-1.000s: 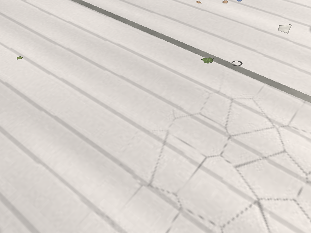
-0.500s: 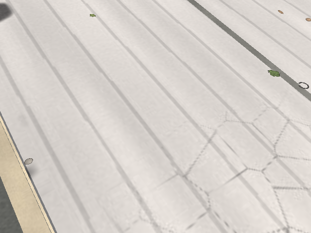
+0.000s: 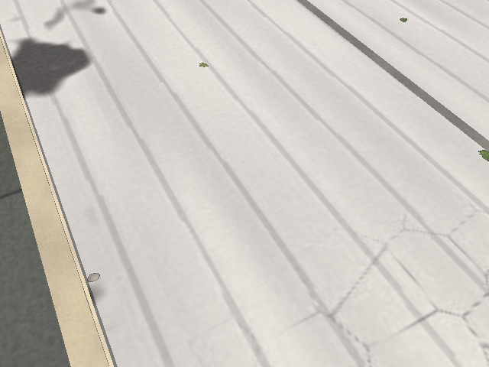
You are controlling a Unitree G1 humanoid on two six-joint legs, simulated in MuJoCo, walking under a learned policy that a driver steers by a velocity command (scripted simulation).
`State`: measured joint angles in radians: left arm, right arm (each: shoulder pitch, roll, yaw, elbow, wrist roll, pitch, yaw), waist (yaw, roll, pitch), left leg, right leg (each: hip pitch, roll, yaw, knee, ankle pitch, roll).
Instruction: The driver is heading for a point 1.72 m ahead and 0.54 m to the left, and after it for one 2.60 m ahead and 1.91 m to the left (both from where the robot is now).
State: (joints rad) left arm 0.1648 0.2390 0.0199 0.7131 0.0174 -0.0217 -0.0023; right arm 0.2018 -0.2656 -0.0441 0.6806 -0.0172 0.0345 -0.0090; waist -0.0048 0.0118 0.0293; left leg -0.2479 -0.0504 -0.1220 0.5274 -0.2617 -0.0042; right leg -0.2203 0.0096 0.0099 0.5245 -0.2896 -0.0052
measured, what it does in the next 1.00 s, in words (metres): walks ahead, turning left: right foot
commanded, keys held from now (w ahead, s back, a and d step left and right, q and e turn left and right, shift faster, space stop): no key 0.02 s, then q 0.50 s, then w+q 0.28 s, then w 0.20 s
